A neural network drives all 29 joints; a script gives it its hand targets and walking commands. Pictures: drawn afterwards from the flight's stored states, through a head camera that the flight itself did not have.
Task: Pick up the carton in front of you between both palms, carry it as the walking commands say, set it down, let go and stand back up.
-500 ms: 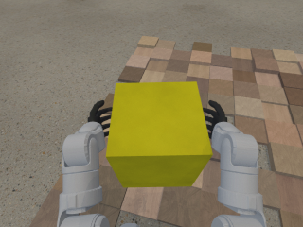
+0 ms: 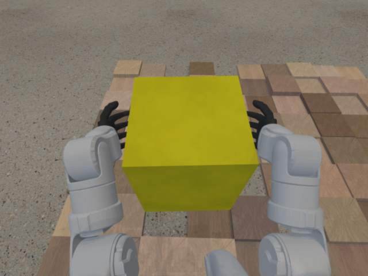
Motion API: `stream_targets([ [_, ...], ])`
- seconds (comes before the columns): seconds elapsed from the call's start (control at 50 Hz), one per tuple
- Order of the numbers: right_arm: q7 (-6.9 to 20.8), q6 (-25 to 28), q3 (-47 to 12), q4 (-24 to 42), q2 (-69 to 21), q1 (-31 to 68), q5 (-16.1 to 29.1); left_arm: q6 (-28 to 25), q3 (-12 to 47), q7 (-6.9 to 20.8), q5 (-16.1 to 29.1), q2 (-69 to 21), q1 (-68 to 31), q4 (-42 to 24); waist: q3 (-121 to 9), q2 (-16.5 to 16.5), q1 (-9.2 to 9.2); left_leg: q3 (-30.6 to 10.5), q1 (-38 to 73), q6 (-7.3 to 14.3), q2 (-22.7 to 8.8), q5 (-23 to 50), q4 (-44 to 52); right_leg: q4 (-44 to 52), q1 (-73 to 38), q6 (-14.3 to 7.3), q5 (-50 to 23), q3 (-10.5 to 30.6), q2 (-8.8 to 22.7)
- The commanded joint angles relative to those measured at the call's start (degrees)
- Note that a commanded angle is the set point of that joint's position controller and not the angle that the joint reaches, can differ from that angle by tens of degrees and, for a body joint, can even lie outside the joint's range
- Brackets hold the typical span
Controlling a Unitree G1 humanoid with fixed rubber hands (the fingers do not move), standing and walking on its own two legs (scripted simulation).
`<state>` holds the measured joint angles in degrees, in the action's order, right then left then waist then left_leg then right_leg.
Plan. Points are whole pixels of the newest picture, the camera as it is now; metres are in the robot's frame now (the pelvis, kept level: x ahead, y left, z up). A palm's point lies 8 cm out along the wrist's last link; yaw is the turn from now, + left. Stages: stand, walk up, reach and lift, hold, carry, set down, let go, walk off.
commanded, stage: carry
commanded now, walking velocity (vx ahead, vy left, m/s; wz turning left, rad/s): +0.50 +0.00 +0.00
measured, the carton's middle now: (187, 150) +0.38 -0.03 +0.07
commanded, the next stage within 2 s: none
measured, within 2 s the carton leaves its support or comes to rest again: neither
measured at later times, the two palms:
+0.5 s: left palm (111, 48) +0.66 +0.14 +0.17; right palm (218, 39) +0.69 -0.16 +0.17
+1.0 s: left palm (124, 35) +0.97 +0.15 +0.07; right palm (200, 30) +0.96 -0.15 +0.07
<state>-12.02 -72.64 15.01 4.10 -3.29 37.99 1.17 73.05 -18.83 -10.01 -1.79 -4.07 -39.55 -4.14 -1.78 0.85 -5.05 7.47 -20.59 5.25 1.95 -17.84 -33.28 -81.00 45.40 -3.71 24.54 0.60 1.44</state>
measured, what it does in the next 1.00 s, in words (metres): walks ahead: right foot 0.03 m higher, then left foot 0.05 m lower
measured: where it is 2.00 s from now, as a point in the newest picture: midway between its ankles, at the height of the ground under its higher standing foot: (164, 131)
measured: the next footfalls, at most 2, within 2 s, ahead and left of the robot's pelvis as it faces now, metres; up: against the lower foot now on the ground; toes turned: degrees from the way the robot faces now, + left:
right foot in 0.16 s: +0.34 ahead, -0.14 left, +0.03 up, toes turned -6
left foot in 0.64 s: +0.57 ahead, +0.06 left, -0.02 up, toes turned +5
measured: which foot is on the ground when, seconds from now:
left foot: down 0.00-0.18, up 0.20-0.62, down 0.64-1.00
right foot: up 0.00-0.14, down 0.16-0.64, up 0.66-1.00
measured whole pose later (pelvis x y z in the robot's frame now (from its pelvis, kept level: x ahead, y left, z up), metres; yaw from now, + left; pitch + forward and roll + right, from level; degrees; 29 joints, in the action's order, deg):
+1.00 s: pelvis +0.64 +0.01 -0.02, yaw +1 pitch +6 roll -2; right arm -8.5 -58.5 12.1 -0.8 -5.4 25.4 -0.9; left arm 60.4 -13.5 -8.4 -4.4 -6.5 -24.7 -3.0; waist -3.6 0.5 -4.3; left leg 4.4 -10.7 5.5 2.6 -24.7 -29.4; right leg -57.8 48.4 -0.8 12.1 -4.4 3.0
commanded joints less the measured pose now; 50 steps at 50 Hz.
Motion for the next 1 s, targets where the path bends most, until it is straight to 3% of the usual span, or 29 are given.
stream_targets([
  [0.0, 9.41, 3.08, -38.36, 2.39, -52.89, 41.31, 18.98, -2.87, 34.39, 4.71, 9.32, -45.70, -30.58, 2.07, -21.18, -6.05, 1.59, -14.96, 16.32, 9.18, -14.46, 20.15, 12.84, 19.41, 1.52, 1.47, -9.87, -4.29, 3.81],
  [0.06, 10.99, 4.76, -39.92, 0.24, -57.07, 38.96, 18.12, -4.83, 36.41, 6.31, 9.56, -49.84, -28.35, 2.96, -21.13, -8.59, 0.86, -8.61, 16.33, 4.85, -12.46, 37.48, 11.41, 38.01, -11.01, 1.77, -13.68, -10.88, -1.45],
  [0.1, 11.53, 6.04, -40.72, 0.70, -58.43, 37.91, 17.30, -6.25, 37.91, 7.00, 10.31, -52.08, -27.92, 3.00, -24.38, -9.56, 4.30, -3.12, 18.87, 1.07, -11.25, 54.07, 1.56, 45.80, -22.04, 0.64, -18.16, -14.83, -5.63],
  [0.12, 11.57, 6.61, -40.72, 0.73, -58.28, 36.55, 16.99, -6.95, 38.83, 7.15, 10.72, -52.47, -28.03, 2.58, -27.92, -8.15, 6.46, 0.27, 15.73, -1.62, -9.33, 53.91, -7.45, 51.30, -34.36, -0.29, -23.38, -14.86, -5.37],
  [0.14, 11.45, 7.24, -40.58, 1.40, -57.10, 36.68, 16.34, -7.59, 39.60, 7.38, 11.37, -52.95, -27.27, 1.90, -32.24, -5.57, 10.62, -0.61, 4.69, -4.04, -7.89, 40.28, -19.94, 51.40, -50.33, -2.54, -24.16, -6.73, -0.12],
  [0.16, 11.45, 7.60, -41.20, 2.62, -57.27, 34.76, 15.66, -8.21, 40.45, 7.48, 12.05, -52.43, -27.00, 1.24, -36.69, 9.38, 9.79, -1.85, -9.15, -6.28, -2.12, 0.65, -35.00, 52.37, -61.82, -8.15, -33.45, 20.35, 17.53],
  [0.18, 11.18, 7.91, -40.87, 3.30, -56.56, 32.21, 15.08, -8.79, 41.89, 7.23, 12.90, -52.36, -25.11, -0.16, -40.95, 14.87, 9.72, -6.78, -18.21, -5.13, 2.65, -10.25, -47.19, 56.22, -68.00, -15.28, -38.36, 33.98, 20.99],
  [0.2, 10.88, 8.37, -40.73, 5.13, -56.85, 32.51, 15.32, -9.38, 43.74, 7.30, 14.73, -54.02, -26.99, -5.21, -39.77, 10.76, 9.94, -11.01, -21.97, -4.00, -0.63, -9.83, -50.85, 53.81, -67.98, -14.74, -38.96, 29.73, 18.56],
  [0.22, 10.46, 8.84, -39.89, 7.20, -56.00, 32.46, 14.55, -9.93, 46.05, 7.48, 17.07, -55.49, -30.25, -8.88, -37.67, 6.83, 10.93, -11.30, -24.95, -3.54, -1.96, -9.19, -49.74, 52.38, -65.78, -13.59, -39.92, 24.83, 17.45],
  [0.24, 9.87, 9.19, -39.42, 8.93, -54.81, 31.98, 13.51, -10.31, 47.47, 7.68, 18.90, -56.47, -31.47, -11.42, -35.75, 4.20, 10.98, -10.98, -26.33, -3.28, -3.17, -7.70, -46.84, 53.12, -63.54, -11.39, -38.39, 22.53, 16.20],
  [0.28, 8.93, 9.66, -38.80, 10.09, -52.21, 28.70, 11.12, -10.74, 50.32, 8.13, 21.49, -55.66, -32.33, -14.67, -33.85, 3.36, 9.98, -10.42, -24.45, -3.15, -4.51, -4.50, -38.94, 54.11, -59.60, -8.80, -35.12, 18.11, 14.82],
  [0.32, 8.07, 9.63, -37.95, 9.40, -48.76, 24.79, 8.26, -10.38, 51.85, 8.63, 22.81, -53.98, -31.13, -14.35, -32.12, 3.12, 10.26, -9.31, -23.60, -3.25, -4.38, -5.03, -32.64, 55.29, -57.36, -9.59, -34.24, 17.41, 14.99],
  [0.36, 7.48, 9.38, -37.30, 8.61, -45.94, 22.00, 6.42, -9.67, 51.98, 9.22, 23.46, -51.62, -29.63, -13.35, -29.04, 4.07, 10.28, -8.10, -21.68, -3.56, -4.21, -8.20, -20.15, 56.95, -53.44, -10.06, -33.58, 13.46, 14.95],
  [0.44, 7.13, 7.62, -36.00, 6.19, -42.31, 20.06, 4.32, -7.92, 48.80, 9.80, 22.30, -48.53, -25.02, -5.50, -24.83, 8.73, 8.81, -2.59, -9.36, -3.15, -1.55, 9.38, -7.27, 55.76, -43.42, -6.27, -37.22, 2.78, 11.66],
  [0.46, 7.27, 7.09, -35.51, 4.66, -41.74, 19.59, 4.28, -7.53, 47.64, 9.70, 21.15, -47.99, -23.59, -3.05, -23.44, 8.52, 8.94, -4.19, -9.75, -3.15, -2.54, 15.65, -3.97, 55.08, -44.63, -5.00, -34.02, 1.69, 10.57],
  [0.48, 7.45, 6.56, -35.22, 3.07, -41.38, 19.13, 4.30, -7.22, 46.04, 9.49, 19.71, -47.22, -21.90, -0.96, -21.18, 7.03, 10.09, -3.29, -10.84, -3.65, -2.11, 21.66, 0.75, 54.11, -45.83, -3.95, -30.89, 0.12, 8.74],
  [0.54, 8.28, 5.79, -33.95, -0.22, -41.54, 20.41, 5.58, -6.64, 42.63, 8.40, 16.14, -46.46, -20.75, 3.38, -16.36, 3.57, 10.07, -2.10, -5.54, -3.91, -2.54, 29.64, 13.27, 49.18, -44.50, -1.68, -24.77, -1.54, 8.41],
  [0.58, 8.51, 5.58, -32.37, -3.61, -40.54, 19.26, 5.55, -6.28, 40.12, 7.48, 13.41, -46.15, -19.75, 7.11, -18.51, 0.52, 5.86, 0.49, 9.88, -2.88, -2.32, 25.35, 12.60, 36.49, -37.37, 0.77, -25.25, -4.41, 5.50],
  [0.6, 8.50, 5.66, -31.24, -5.02, -40.18, 19.49, 5.44, -6.25, 38.70, 7.01, 12.38, -45.55, -20.12, 8.00, -21.05, -3.37, 3.65, -3.07, 20.21, -2.77, -6.19, 26.99, 6.62, 26.53, -27.70, 2.50, -15.45, -5.75, 4.25],
  [0.62, 8.27, 5.81, -30.29, -6.61, -39.83, 20.16, 5.58, -6.13, 37.66, 6.57, 11.79, -45.69, -21.46, 8.40, -21.85, -12.05, 3.23, -18.07, 29.32, -0.88, -17.18, 37.97, 0.51, 15.01, -12.30, 4.73, 7.70, -6.55, 0.36],
  [0.64, 7.82, 6.10, -29.48, -6.69, -39.85, 21.32, 5.41, -6.14, 37.20, 6.22, 11.91, -45.69, -22.95, 8.84, -23.45, -16.02, 2.91, -33.41, 31.75, 2.76, -22.14, 28.06, 4.46, 4.88, -2.62, 5.83, 11.48, -4.21, -2.74],
  [0.66, 7.91, 6.29, -30.80, -6.97, -42.13, 23.41, 6.74, -6.43, 36.47, 5.85, 11.61, -46.29, -23.99, 9.78, -22.08, -14.98, 2.60, -38.99, 33.23, 5.94, -23.13, 11.76, 8.67, 2.38, 5.21, 4.49, 9.00, -2.13, -1.98],
  [0.68, 8.43, 7.02, -32.14, -6.13, -45.56, 26.14, 8.33, -6.96, 36.33, 5.69, 11.43, -48.48, -26.01, 8.39, -20.99, -12.42, 2.48, -39.81, 31.33, 8.68, -23.47, 8.14, 10.31, -0.88, 8.14, 4.13, 6.34, -1.77, -0.12],
  [0.7, 9.00, 7.96, -31.94, -4.87, -47.89, 28.75, 9.65, -7.36, 37.41, 5.85, 11.64, -52.09, -27.81, 9.01, -19.55, -7.42, 2.33, -35.71, 25.40, 6.22, -20.72, 7.32, 12.35, 0.64, 6.05, 3.82, 3.89, -1.47, 1.12],
  [0.72, 9.93, 8.79, -35.00, -4.85, -53.01, 31.22, 11.69, -8.22, 36.82, 6.06, 11.06, -53.75, -27.21, 9.23, -19.92, -7.68, 2.78, -33.71, 20.21, 5.55, -20.63, 6.98, 13.35, 2.00, 3.50, 3.73, 1.36, -1.38, 2.26],
  [0.76, 11.41, 11.44, -39.49, 2.20, -58.10, 40.69, 16.54, -10.70, 39.18, 6.43, 12.09, -58.47, -30.29, 5.74, -21.10, -5.83, 4.09, -28.01, 16.34, 5.46, -18.83, 5.91, 13.73, 3.17, 1.73, 3.62, -3.72, -1.18, 3.64],
  [0.8, 11.70, 12.86, -41.38, 1.33, -59.84, 38.03, 17.67, -12.32, 40.91, 6.06, 12.17, -58.87, -28.47, 4.28, -22.31, -6.23, 3.64, -23.41, 19.72, 5.68, -16.66, 13.08, 11.82, 4.08, 4.63, 3.94, -6.35, -2.29, 3.46],
  [0.88, 11.31, 14.38, -41.60, 0.79, -56.42, 27.54, 16.03, -14.01, 43.06, 5.82, 10.91, -55.48, -20.85, 2.02, -23.28, -5.73, 0.47, -19.36, 30.08, 6.50, -14.93, 33.29, 6.84, 14.18, 12.17, 3.71, -8.09, -4.80, 2.24],
  [0.98, 11.33, 14.54, -43.35, 4.28, -53.16, 24.77, 16.44, -14.25, 44.79, 5.47, 10.89, -50.86, -19.33, -3.66, -19.78, -7.57, -1.00, -11.86, 28.78, 3.97, -10.61, 47.48, 7.57, 38.62, 1.10, 1.10, -21.85, -10.27, -2.21],
])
